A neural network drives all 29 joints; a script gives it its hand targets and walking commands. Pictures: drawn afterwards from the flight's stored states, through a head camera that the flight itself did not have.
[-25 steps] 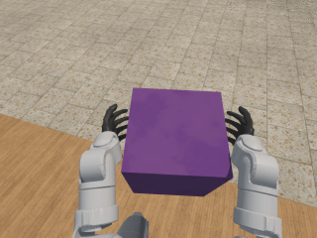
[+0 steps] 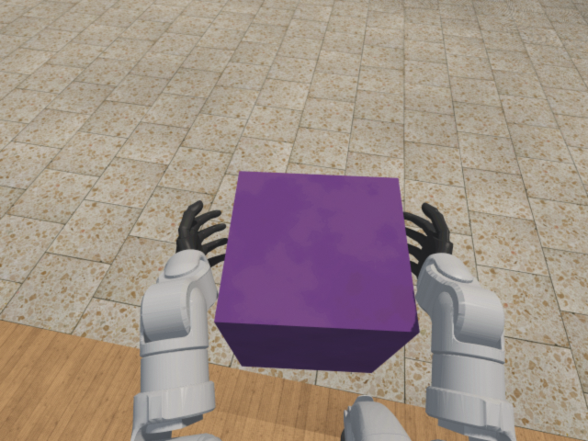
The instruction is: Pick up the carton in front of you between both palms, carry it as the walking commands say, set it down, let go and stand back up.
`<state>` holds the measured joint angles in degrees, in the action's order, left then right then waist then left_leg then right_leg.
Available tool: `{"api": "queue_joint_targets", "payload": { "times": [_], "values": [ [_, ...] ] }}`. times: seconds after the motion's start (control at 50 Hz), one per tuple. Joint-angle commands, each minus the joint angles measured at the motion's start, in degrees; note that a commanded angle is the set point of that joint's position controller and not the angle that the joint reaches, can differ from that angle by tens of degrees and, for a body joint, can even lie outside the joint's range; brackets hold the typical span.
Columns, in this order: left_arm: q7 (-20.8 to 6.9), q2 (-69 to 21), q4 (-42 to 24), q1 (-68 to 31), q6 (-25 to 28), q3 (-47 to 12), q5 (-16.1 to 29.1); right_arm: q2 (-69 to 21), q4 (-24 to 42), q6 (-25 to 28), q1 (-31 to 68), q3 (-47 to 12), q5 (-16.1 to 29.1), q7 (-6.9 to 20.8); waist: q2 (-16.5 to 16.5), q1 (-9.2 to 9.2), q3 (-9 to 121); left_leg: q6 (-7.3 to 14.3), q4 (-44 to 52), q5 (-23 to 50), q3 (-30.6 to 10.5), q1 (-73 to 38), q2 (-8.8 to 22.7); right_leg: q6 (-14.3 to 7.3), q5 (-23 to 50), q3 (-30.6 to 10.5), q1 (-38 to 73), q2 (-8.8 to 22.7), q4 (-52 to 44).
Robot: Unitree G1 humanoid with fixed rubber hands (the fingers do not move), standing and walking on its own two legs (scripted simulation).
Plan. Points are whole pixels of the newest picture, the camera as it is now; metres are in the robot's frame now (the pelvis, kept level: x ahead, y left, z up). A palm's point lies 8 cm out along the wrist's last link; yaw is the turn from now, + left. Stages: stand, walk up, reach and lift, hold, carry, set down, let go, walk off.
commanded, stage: carry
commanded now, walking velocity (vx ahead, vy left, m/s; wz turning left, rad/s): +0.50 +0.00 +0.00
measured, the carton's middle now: (311, 281) +0.33 -0.01 +0.00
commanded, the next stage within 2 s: none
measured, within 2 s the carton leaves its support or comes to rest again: neither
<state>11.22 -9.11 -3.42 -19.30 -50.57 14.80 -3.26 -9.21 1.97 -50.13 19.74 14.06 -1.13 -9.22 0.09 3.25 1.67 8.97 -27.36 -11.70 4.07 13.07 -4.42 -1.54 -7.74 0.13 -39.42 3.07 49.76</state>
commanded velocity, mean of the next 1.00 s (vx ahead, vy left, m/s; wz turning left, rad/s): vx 0.50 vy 0.00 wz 0.00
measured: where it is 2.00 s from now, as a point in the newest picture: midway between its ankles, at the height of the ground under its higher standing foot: (290, 197)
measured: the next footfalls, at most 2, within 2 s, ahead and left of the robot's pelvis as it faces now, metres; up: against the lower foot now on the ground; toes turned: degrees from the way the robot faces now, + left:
right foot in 0.20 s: +0.31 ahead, -0.08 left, -0.05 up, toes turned -2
left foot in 0.74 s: +0.64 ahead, +0.07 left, -0.06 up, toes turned +4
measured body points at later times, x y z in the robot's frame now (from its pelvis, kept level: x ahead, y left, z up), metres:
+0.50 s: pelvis +0.30 -0.04 -0.05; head +0.33 -0.05 +0.40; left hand +0.62 +0.14 +0.02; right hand +0.65 -0.17 +0.01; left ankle +0.37 +0.12 -0.71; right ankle +0.27 -0.08 -0.78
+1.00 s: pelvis +0.60 +0.02 -0.06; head +0.63 +0.03 +0.39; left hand +0.94 +0.16 +0.01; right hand +0.92 -0.15 +0.01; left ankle +0.60 +0.07 -0.80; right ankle +0.64 -0.13 -0.72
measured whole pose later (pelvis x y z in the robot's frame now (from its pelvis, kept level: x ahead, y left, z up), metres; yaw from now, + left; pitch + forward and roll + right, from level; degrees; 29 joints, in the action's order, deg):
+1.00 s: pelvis +0.60 +0.02 -0.06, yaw +0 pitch +5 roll -1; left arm 11.1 -9.9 -3.6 -20.0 -52.1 15.0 -3.4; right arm -9.2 2.9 -51.9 19.9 13.7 -0.7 -9.5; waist 0.0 3.3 1.4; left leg 6.3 -23.5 -12.1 5.8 16.5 -2.7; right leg -0.6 -16.9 1.3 -37.7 3.3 59.0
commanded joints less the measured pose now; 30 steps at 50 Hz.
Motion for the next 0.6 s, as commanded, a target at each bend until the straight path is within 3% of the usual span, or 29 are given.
{"api": "queue_joint_targets", "payload": {
  "times": [0.0,0.06,0.1,0.14,0.16,0.18,0.2,0.22,0.24,0.26,0.28,0.32,0.36,0.4,0.46,0.58],
  "values": [
    [0.1,-40.3,-4.3,-29.8,1.2,-34.7,7.1,-40.8,6.4,1.0,29.9,-36.8,9.2,-0.3,-5.4,1.27,19.8,-0.4,2.3,43.3,-10.2,-21.1,11.0,-0.4,9.1,4.1,-2.4,-2.9,-8.9],
    [0.6,-37.0,-5.3,-28.9,0.1,-34.1,7.1,-37.9,5.9,0.2,27.5,-35.9,8.5,-1.2,-5.1,2.69,17.8,-0.6,-0.2,39.9,-8.5,-21.4,9.3,-1.3,17.4,6.4,1.7,-4.7,-19.5],
    [0.9,-34.6,-5.0,-28.0,-0.9,-32.8,6.5,-36.1,5.2,-0.5,26.8,-35.3,8.2,-1.9,-5.6,2.6,16.3,-0.6,-3.3,36.3,-8.2,-19.4,10.0,-2.6,21.7,6.3,6.6,-4.8,-24.4],
    [1.2,-32.1,-3.5,-26.1,-2.0,-30.9,5.9,-35.1,4.5,-1.7,27.3,-34.9,8.1,-2.4,-5.8,-0.32,17.2,-2.0,-11.1,40.1,-7.0,-16.1,10.3,-4.0,20.5,7.0,16.3,-5.4,-26.8],
    [1.4,-31.2,-2.6,-24.8,-2.4,-30.0,5.5,-34.7,4.3,-2.3,28.1,-34.6,8.2,-2.5,-4.9,-3.39,18.8,-3.4,-18.9,39.3,-4.2,-13.2,9.5,-4.1,21.7,7.8,24.3,-5.0,-30.1],
    [1.5,-30.5,-2.3,-24.6,-2.8,-29.0,5.0,-34.4,3.9,-2.8,29.0,-34.4,8.2,-2.8,-2.0,-5.89,20.9,-4.7,-29.6,26.5,-2.1,-4.4,7.5,-3.6,24.9,4.2,35.7,-0.9,-28.1],
    [1.6,-29.2,-1.4,-24.3,-3.3,-27.8,4.7,-34.3,3.6,-3.5,30.4,-34.2,8.3,-2.9,6.7,-5.13,25.3,-5.9,-41.1,-7.0,-0.6,9.8,4.3,-5.2,48.7,-8.8,49.6,11.5,-15.2],
    [2.2,-27.5,-0.9,-26.8,-3.8,-27.3,5.5,-34.8,2.2,-4.4,29.9,-33.7,9.0,-2.9,16.5,-7.51,30.0,-9.3,-58.7,-26.2,-4.3,28.8,-2.3,-18.2,42.7,-29.8,64.4,22.8,-16.6],
    [2.2,-30.0,-0.8,-25.7,-3.7,-28.6,6.7,-34.7,3.4,-4.4,29.6,-33.0,8.6,-3.2,12.8,-9.03,30.8,-7.2,-61.8,-22.2,-6.4,33.4,1.0,-20.3,15.7,-35.2,60.9,21.0,-22.0],
    [1.6,-33.5,-1.9,-28.6,-3.5,-29.8,8.2,-36.6,4.0,-4.3,32.7,-32.2,8.3,-3.3,8.4,-8.09,26.9,-5.8,-58.5,-18.6,-6.6,33.2,3.3,-17.1,3.9,-31.7,53.0,16.5,-25.7],
    [0.7,-37.2,-3.6,-33.0,-3.3,-32.3,10.1,-38.5,3.5,-3.9,33.8,-31.1,7.4,-3.3,1.4,-6.46,22.9,-5.5,-53.7,-15.1,-6.0,30.5,4.4,-14.2,2.0,-27.8,44.4,14.6,-28.2],
    [-1.1,-42.0,-5.8,-39.4,-2.5,-36.4,13.0,-40.7,2.2,-3.3,33.5,-29.7,5.2,-2.8,0.2,-4.85,20.2,-5.7,-47.4,-12.3,-6.2,25.7,6.6,-13.2,1.8,-23.5,33.9,13.5,-30.5],
    [-2.0,-43.2,-5.7,-39.7,-1.5,-37.7,13.7,-41.8,1.3,-2.3,32.5,-30.4,4.5,-2.3,2.4,-4.7,20.0,-6.5,-41.1,-9.9,-5.0,24.9,7.4,-12.6,5.7,-18.5,32.5,11.3,-31.1],
    [-2.2,-43.2,-4.8,-37.3,-0.7,-37.8,13.3,-42.0,1.7,-1.2,31.9,-31.3,4.5,-2.1,4.2,-5.57,20.8,-7.1,-35.9,-6.1,-4.0,28.3,8.0,-12.4,16.9,-15.4,37.0,10.9,-29.6],
    [-2.2,-42.7,-4.8,-33.8,0.0,-38.1,12.9,-41.8,2.8,-0.3,30.3,-32.5,4.6,-2.0,5.2,-6.9,21.6,-7.6,-29.6,0.9,-2.4,32.5,8.0,-10.2,29.7,-11.3,43.9,9.4,-27.4],
    [-1.3,-38.7,-6.3,-29.4,-0.1,-37.3,11.4,-38.6,6.3,-0.6,29.9,-33.9,5.9,-2.2,5.8,-9.12,17.8,-6.8,-13.5,11.1,2.0,32.2,4.7,-8.0,37.5,-5.5,50.0,4.9,-25.3]
  ]
}}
